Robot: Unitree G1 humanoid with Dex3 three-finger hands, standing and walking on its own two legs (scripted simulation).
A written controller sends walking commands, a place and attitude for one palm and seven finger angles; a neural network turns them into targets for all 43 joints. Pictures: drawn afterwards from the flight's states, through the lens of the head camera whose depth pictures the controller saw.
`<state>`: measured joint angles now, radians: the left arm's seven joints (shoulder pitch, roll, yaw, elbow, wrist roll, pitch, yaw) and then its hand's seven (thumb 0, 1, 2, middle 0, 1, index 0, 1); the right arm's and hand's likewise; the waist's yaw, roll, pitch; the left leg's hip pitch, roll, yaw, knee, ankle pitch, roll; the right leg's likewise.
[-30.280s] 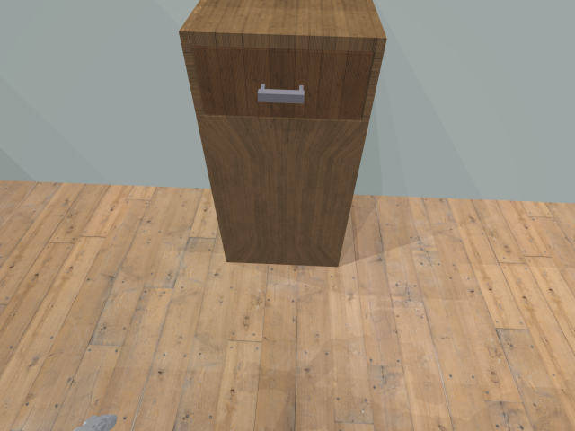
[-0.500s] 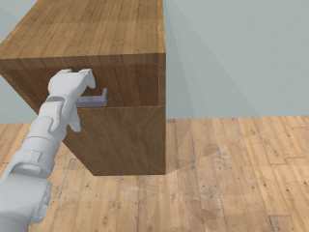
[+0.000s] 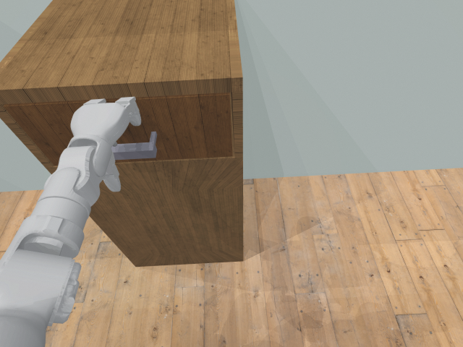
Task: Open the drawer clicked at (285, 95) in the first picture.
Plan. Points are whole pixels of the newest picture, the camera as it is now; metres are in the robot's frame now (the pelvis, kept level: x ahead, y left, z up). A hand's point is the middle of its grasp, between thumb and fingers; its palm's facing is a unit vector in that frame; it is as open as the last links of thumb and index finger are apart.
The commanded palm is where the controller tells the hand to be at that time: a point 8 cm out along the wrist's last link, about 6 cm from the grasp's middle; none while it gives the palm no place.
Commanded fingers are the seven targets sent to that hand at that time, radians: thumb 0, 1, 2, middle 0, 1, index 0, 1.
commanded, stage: re-aim the fingers above the handle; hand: left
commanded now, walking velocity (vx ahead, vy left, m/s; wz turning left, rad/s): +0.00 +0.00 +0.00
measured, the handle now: (129, 144) +0.50 +0.22 +0.05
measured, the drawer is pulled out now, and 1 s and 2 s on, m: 0.00 0.00 0.00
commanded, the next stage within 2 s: lower the fingers behind the handle in 1.08 s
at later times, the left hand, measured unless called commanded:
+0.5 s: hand (119, 138) +0.46 +0.21 +0.11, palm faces -0.02 -0.02 -1.00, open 13.5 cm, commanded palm +0.45 +0.21 +0.17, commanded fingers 0.00 -0.50 0.30 -0.30 -1.20 -0.30 -1.20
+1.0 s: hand (119, 138) +0.45 +0.21 +0.11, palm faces -0.03 -0.01 -1.00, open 13.5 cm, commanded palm +0.45 +0.20 +0.17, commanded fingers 0.00 -0.50 0.30 -0.30 -1.20 -0.30 -1.20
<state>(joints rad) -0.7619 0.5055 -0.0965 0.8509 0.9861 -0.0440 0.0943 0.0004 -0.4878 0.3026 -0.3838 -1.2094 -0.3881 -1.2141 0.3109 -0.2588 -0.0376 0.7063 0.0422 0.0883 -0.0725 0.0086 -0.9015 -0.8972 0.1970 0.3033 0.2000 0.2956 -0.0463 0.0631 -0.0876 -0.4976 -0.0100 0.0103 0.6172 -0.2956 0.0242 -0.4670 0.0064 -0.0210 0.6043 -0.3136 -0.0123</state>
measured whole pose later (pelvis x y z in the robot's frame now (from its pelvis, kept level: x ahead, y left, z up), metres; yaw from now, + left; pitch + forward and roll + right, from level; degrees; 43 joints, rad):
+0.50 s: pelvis +0.00 +0.00 +0.00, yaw +0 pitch +9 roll +0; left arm -0.81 0.45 -0.15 0.85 0.98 0.02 0.09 0.00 -0.49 0.30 -0.36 -1.22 -0.37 -1.22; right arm 0.27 -0.25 -0.02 0.69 0.04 0.09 -0.07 0.01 -0.90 -0.90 0.20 0.30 0.20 0.30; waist -0.02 0.06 -0.09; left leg -0.46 -0.02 0.01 0.59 -0.28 0.03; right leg -0.44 0.00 -0.02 0.59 -0.31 -0.01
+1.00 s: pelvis +0.00 -0.01 +0.00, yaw +1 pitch +10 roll +0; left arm -0.85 0.47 -0.17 0.90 0.98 0.03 0.09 0.00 -0.49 0.30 -0.34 -1.21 -0.37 -1.22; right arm 0.31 -0.26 -0.03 0.70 0.05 0.09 -0.07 0.01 -0.90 -0.90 0.20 0.30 0.20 0.30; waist -0.03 0.06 -0.09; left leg -0.49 -0.01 -0.01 0.61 -0.28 0.01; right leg -0.46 0.00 -0.04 0.61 -0.31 -0.02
